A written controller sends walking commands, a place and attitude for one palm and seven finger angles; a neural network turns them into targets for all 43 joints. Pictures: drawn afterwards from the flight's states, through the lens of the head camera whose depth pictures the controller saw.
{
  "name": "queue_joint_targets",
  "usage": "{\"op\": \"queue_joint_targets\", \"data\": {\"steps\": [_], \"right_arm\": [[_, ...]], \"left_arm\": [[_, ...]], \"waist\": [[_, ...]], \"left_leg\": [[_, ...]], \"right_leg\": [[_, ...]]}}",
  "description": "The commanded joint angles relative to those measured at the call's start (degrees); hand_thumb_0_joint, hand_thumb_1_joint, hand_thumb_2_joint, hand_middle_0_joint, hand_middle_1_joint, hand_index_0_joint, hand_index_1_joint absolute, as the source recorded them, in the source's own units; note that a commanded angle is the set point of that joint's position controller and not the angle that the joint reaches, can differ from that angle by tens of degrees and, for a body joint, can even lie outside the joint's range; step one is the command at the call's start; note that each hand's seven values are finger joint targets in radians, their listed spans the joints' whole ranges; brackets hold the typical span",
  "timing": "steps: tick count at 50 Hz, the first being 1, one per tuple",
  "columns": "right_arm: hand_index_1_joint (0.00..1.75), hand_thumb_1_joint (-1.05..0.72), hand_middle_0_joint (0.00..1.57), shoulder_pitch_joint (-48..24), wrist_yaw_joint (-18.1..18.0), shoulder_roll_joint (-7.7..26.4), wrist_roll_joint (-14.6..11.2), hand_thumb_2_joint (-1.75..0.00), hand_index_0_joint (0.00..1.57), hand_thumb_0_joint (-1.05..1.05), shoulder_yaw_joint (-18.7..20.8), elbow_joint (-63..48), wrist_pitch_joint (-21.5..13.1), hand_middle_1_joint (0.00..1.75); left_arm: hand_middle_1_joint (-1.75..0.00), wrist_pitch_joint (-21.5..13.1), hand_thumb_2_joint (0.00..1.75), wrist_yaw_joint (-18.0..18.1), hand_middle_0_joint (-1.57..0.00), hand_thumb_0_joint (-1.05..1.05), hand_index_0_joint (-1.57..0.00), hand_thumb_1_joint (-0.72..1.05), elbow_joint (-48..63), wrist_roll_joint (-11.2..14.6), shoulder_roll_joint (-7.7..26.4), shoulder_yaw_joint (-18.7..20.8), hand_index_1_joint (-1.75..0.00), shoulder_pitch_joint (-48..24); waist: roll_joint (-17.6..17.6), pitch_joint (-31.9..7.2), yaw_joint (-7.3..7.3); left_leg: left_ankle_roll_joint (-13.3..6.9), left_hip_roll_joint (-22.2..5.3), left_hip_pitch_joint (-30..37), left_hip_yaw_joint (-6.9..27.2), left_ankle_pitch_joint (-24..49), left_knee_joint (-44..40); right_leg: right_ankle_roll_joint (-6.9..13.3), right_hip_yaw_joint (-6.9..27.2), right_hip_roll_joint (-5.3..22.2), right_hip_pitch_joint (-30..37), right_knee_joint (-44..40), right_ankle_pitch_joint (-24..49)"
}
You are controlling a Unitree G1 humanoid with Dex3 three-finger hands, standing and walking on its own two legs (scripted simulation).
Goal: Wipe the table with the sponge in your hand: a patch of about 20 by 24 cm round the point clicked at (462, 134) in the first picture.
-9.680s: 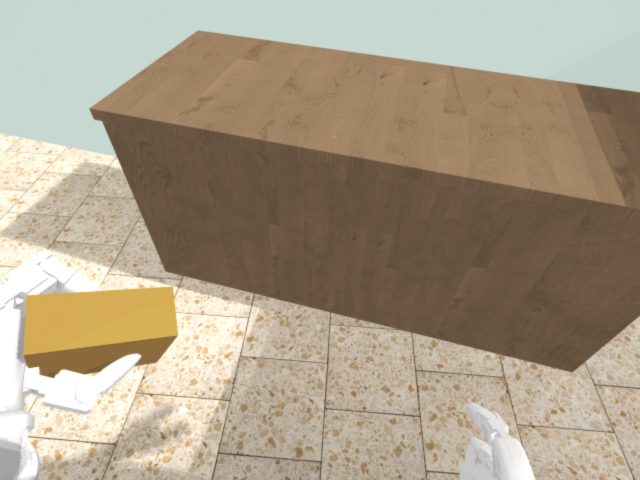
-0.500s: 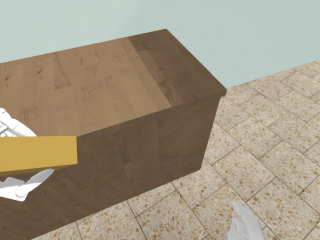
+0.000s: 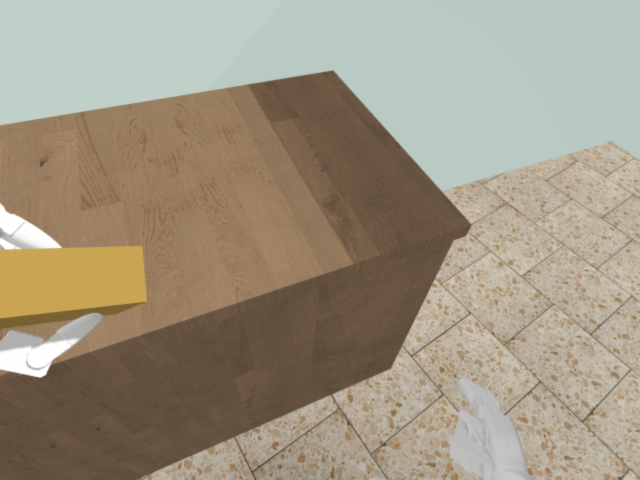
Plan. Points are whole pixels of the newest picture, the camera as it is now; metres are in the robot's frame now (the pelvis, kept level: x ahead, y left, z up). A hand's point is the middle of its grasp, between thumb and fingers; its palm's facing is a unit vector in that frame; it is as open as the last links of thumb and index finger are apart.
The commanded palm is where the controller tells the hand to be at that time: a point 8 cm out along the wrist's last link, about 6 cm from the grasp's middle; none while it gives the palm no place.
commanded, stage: shuffle to correct the standing spot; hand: left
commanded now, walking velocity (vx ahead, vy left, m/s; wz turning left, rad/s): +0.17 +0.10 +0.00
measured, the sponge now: (80, 287) +0.24 +0.23 +0.18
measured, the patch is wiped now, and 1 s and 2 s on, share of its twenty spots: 0.00 0.00 0.00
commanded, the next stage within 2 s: come to a stop and stand still in 0.30 s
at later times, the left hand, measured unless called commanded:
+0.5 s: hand (58, 235) +0.30 +0.27 +0.18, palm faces +0.40 -0.82 -0.41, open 9.3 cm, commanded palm +0.23 +0.31 +0.19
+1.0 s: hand (62, 245) +0.30 +0.28 +0.17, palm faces +0.43 -0.84 -0.33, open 9.3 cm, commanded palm +0.24 +0.31 +0.19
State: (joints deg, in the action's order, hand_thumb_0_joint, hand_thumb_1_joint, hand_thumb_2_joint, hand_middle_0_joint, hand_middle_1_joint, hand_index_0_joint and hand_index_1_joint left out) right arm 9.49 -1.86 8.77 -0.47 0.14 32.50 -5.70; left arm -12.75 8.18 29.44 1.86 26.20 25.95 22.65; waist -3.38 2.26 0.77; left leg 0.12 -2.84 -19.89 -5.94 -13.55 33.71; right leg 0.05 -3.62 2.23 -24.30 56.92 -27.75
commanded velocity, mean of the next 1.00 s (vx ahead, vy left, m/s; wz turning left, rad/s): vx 0.02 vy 0.02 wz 0.00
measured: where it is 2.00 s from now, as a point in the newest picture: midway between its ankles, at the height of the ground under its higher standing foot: outside the picture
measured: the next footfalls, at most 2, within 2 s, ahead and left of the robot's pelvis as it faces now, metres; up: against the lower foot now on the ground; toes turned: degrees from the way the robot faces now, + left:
right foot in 0.08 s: +0.13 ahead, -0.07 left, +0.00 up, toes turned +1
left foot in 0.42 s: +0.17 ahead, +0.16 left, +0.00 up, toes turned +2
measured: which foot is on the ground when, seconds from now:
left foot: down 0.00-0.10, up 0.12-0.40, down 0.42-1.00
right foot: up 0.00-0.06, down 0.08-1.00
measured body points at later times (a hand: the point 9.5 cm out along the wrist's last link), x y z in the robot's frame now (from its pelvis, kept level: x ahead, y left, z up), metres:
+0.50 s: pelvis +0.08 +0.03 +0.00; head +0.10 +0.04 +0.45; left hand +0.27 +0.31 +0.20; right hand +0.26 -0.21 -0.07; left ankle +0.13 +0.15 -0.73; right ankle +0.04 -0.08 -0.71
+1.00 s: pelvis +0.09 +0.02 +0.02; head +0.09 +0.03 +0.47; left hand +0.27 +0.32 +0.19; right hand +0.28 -0.20 -0.06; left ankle +0.13 +0.15 -0.72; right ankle +0.09 -0.07 -0.72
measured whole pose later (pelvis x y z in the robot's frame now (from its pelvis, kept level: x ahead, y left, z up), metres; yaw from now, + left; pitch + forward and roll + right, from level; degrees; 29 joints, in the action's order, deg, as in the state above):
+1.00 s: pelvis +0.09 +0.02 +0.02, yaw +2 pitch -1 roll -1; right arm 10.7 -4.2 12.2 -0.5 -2.0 35.0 -4.6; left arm -4.3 8.4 25.7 2.7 18.8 16.9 24.1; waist 0.2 0.9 -1.2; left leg 0.9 -3.8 -14.2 -3.0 -9.6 24.9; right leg 2.4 -4.3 -2.6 -8.8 21.2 -11.4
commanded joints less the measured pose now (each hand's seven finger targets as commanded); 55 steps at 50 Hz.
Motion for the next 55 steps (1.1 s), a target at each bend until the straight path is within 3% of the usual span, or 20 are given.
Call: {"op": "queue_joint_targets", "data": {"steps": [1, 3, 4, 5, 6, 8, 11, 13, 16, 19, 21, 23, 31, 34, 41, 50, 51, 52, 53, 55], "right_arm": [[0.3, -0.9, 0.2, -1.6, -0.7, 9.6, -0.8, -0.9, 0.2, 0.0, 2.2, -6.9, -3.1, 0.3], [0.3, -0.9, 0.2, -2.0, -1.1, 9.2, -0.7, -0.9, 0.2, 0.0, 1.6, -6.7, -2.9, 0.3], [0.3, -0.9, 0.2, -1.6, -1.3, 8.6, -0.4, -0.9, 0.2, 0.0, 1.5, -6.6, -2.7, 0.3], [0.3, -0.9, 0.2, -1.8, -1.3, 8.1, 0.1, -0.9, 0.2, 0.0, 1.4, -6.9, -2.4, 0.3], [0.3, -0.9, 0.2, -3.7, -1.2, 9.0, 0.6, -0.9, 0.2, 0.0, 0.9, -7.0, -2.3, 0.3], [0.3, -0.9, 0.2, -3.1, -0.8, 9.4, -0.2, -0.9, 0.2, 0.0, 1.6, -5.4, -2.8, 0.3], [0.3, -0.9, 0.2, -4.3, -0.8, 8.6, 0.6, -0.9, 0.2, 0.0, 0.4, -3.9, -1.8, 0.3], [0.3, -0.9, 0.2, -3.7, -0.9, 7.8, 0.7, -0.9, 0.2, 0.0, 0.6, -4.4, -1.8, 0.3], [0.3, -0.9, 0.2, -5.2, -0.7, 7.7, 0.5, -0.9, 0.2, 0.0, 1.7, -5.4, -3.0, 0.3], [0.3, -0.9, 0.2, -3.8, -0.8, 8.3, 0.5, -0.9, 0.2, 0.0, 2.4, -6.2, -2.7, 0.3], [0.3, -0.9, 0.2, -3.2, -0.9, 10.4, -0.2, -0.9, 0.2, 0.0, 3.6, -7.1, -2.3, 0.3], [0.3, -0.9, 0.2, -2.7, -0.4, 10.4, -0.1, -0.9, 0.2, 0.0, 3.8, -8.0, -1.5, 0.3], [0.3, -0.9, 0.2, -3.6, -1.3, 8.7, -0.1, -0.9, 0.2, 0.0, 0.5, -7.2, -3.1, 0.3], [0.3, -0.9, 0.2, -2.5, -1.5, 9.0, -0.1, -0.9, 0.2, 0.0, 0.8, -6.7, -3.3, 0.3], [0.3, -0.9, 0.2, -5.5, -3.1, 8.6, -0.2, -0.9, 0.2, 0.0, -0.1, -5.8, -2.5, 0.3], [0.3, -0.9, 0.2, -5.4, -2.9, 9.1, -0.2, -0.9, 0.2, 0.0, 0.5, -7.7, -2.0, 0.3], [0.3, -0.9, 0.2, 2.7, -6.9, 12.8, -6.6, -0.9, 0.2, 0.0, -5.7, -14.1, -0.5, 0.3], [0.3, -0.9, 0.2, 0.0, -4.9, 5.0, -3.4, -0.9, 0.2, 0.0, 0.0, -9.3, -3.5, 0.3], [0.3, -0.9, 0.2, -2.7, -2.5, 9.6, -0.5, -0.9, 0.2, 0.0, 0.1, -6.3, -4.0, 0.3], [0.3, -0.9, 0.2, -0.6, -1.2, 12.4, 0.1, -0.9, 0.2, 0.0, 1.5, -8.3, -4.5, 0.3]], "left_arm": [[-1.6, -2.3, 1.3, 0.4, -1.2, 0.0, -1.2, 0.1, 12.7, 1.2, 3.8, 1.6, -1.6, 2.2], [-1.6, -1.5, 1.3, 1.1, -1.2, 0.0, -1.2, 0.1, 11.3, 0.2, 4.7, 1.6, -1.6, 0.4], [-1.6, -1.4, 1.3, 1.4, -1.2, 0.0, -1.2, 0.1, 10.3, -0.5, 6.0, 2.1, -1.6, -1.4], [-1.6, -0.9, 1.3, 1.6, -1.2, 0.0, -1.2, 0.1, 9.5, -0.8, 7.7, 2.8, -1.6, -3.1], [-1.6, -0.8, 1.3, 1.8, -1.2, 0.0, -1.2, 0.1, 8.8, -0.5, 8.8, 3.6, -1.6, -5.8], [-1.6, -1.8, 1.3, 1.2, -1.2, 0.0, -1.2, 0.1, 7.7, 0.0, 6.2, 1.2, -1.6, -7.6], [-1.6, -3.9, 1.3, 1.7, -1.2, 0.0, -1.2, 0.1, 8.3, -0.6, 7.4, 2.1, -1.6, -8.1], [-1.6, -4.7, 1.3, 1.6, -1.2, 0.0, -1.2, 0.1, 7.4, -0.5, 5.7, 1.4, -1.6, -6.2], [-1.6, -4.9, 1.3, 2.0, -1.2, 0.0, -1.2, 0.1, 9.6, 0.1, 5.8, 2.1, -1.6, -2.9], [-1.6, -4.5, 1.3, 1.9, -1.2, 0.0, -1.2, 0.1, 11.5, 0.4, 5.0, 2.3, -1.6, 0.1], [-1.6, -4.4, 1.3, 1.4, -1.2, 0.0, -1.2, 0.1, 12.7, 0.8, 5.3, 2.7, -1.6, 1.8], [-1.6, -4.1, 1.3, 1.0, -1.2, 0.0, -1.2, 0.1, 12.1, 0.4, 5.6, 2.2, -1.6, -0.5], [-1.6, -1.7, 1.3, 0.9, -1.2, 0.0, -1.2, 0.1, 16.8, 0.9, 5.9, 2.2, -1.6, 0.9], [-1.6, 0.0, 1.3, 0.4, -1.2, 0.0, -1.2, 0.1, 11.5, 1.3, 2.6, 0.0, -1.6, 1.2], [-1.6, 2.9, 1.3, 0.9, -1.2, 0.0, -1.2, 0.1, 7.4, 1.5, 3.5, -1.7, -1.6, -6.3], [-1.6, 2.9, 1.3, 1.4, -1.2, 0.0, -1.2, 0.1, 14.5, 1.5, 4.8, -0.8, -1.6, -2.9], [-1.6, -7.5, 1.3, 1.1, -1.2, 0.0, -1.2, 0.1, 32.4, -0.4, 51.2, 17.3, -1.6, -58.7], [-1.6, -3.4, 1.3, 0.4, -1.2, 0.0, -1.2, 0.1, 3.5, -0.1, 18.1, 12.5, -1.6, -31.6], [-1.6, -2.1, 1.3, 0.4, -1.2, 0.0, -1.2, 0.1, 1.4, -0.1, 18.0, 10.5, -1.6, -22.0], [-1.6, -2.6, 1.3, -0.2, -1.2, 0.0, -1.2, 0.1, -0.5, 1.2, 17.4, 9.4, -1.6, -13.7]], "waist": [[16.0, -9.2, -1.48], [11.2, -10.0, -1.87], [2.2, -10.0, -1.76], [-10.8, -8.0, -1.62], [-10.3, -5.4, -2.18], [-6.1, -3.1, -1.16], [2.3, -5.7, -1.41], [-0.9, -6.6, -1.52], [-5.7, -9.4, -2.91], [-1.3, -11.3, -1.92], [9.5, -14.4, -0.93], [12.6, -12.9, -1.55], [15.6, -11.5, -1.28], [5.1, -8.2, -1.34], [4.6, -6.0, -1.23], [8.5, -9.0, -2.0], [17.3, -3.7, 1.34], [7.7, -4.0, -0.47], [2.7, -3.3, -1.36], [2.5, -9.4, -2.91]], "left_leg": [[-8.6, -9.2, 2.6, 6.9, 3.9, -11.0], [-5.6, -6.9, -3.0, 5.3, -5.2, -4.9], [-3.4, -2.9, -6.5, 2.2, -10.5, 4.8], [-0.9, 3.0, -15.2, -0.1, -16.1, 18.6], [-0.1, 2.7, -19.7, 4.3, -16.4, 29.1], [1.0, -0.2, -21.8, 9.0, -9.8, 36.1], [0.7, -1.5, -18.4, 7.6, -6.4, 28.6], [0.1, -0.3, -11.7, 3.9, -3.2, 17.7], [-0.9, 1.7, -2.1, -0.4, -1.1, 3.9], [-1.2, 4.0, 7.8, -2.1, 10.0, -6.9], [-6.0, -5.5, 19.9, 10.1, 25.2, -7.4], [-11.2, -14.2, 19.1, 22.6, 36.5, -11.7], [-1.8, -8.1, 6.3, 8.7, 14.5, -10.8], [0.2, -3.8, 3.2, 7.0, 2.1, -9.3], [0.0, -2.8, 9.9, 6.4, 1.7, -10.5], [-0.3, -2.0, 8.9, 7.2, 5.3, -12.5], [-4.0, 0.7, -0.1, 7.6, -3.6, -10.5], [-2.4, -4.6, 5.6, 7.9, 0.3, -8.5], [-1.3, -1.8, 6.7, 6.9, -2.4, -9.7], [-1.5, -0.6, 7.1, 6.3, 0.5, -3.5]], "right_leg": [[-0.9, -3.7, -1.3, 7.5, -16.4, 8.0], [-0.6, -3.3, -1.1, 17.0, -27.9, 11.5], [1.6, 6.1, 4.3, 19.4, -34.5, 8.1], [7.1, 27.1, 15.5, 19.9, -41.1, 6.1], [11.1, 35.4, 22.3, 18.5, -43.4, 10.0], [11.6, 29.8, 21.1, 18.3, -40.7, 24.1], [9.8, 14.7, 17.4, 20.4, -34.4, 40.4], [8.0, 7.8, 14.0, 19.1, -34.2, 42.2], [7.2, 7.1, 14.0, 21.1, -31.5, 43.9], [4.1, 4.2, 10.4, 19.5, -25.4, 41.0], [0.1, 0.6, 4.5, 8.7, -11.2, 31.7], [-0.3, 2.3, -1.6, -0.9, -1.9, -4.4], [0.0, 1.8, -0.8, 18.2, -34.7, 19.8], [1.4, 7.9, 1.0, 16.6, -36.6, 24.5], [0.8, 9.1, 2.1, 9.7, -42.1, 18.3], [0.7, 6.7, 1.2, 16.6, -40.3, 22.0], [-2.9, 6.1, -0.1, 15.3, -38.6, 15.3], [1.0, 6.0, 3.4, 5.8, -36.3, 5.0], [1.7, 7.7, 1.2, 6.4, -39.5, 7.5], [3.7, 13.3, 6.0, 7.9, -39.4, 15.9]]}}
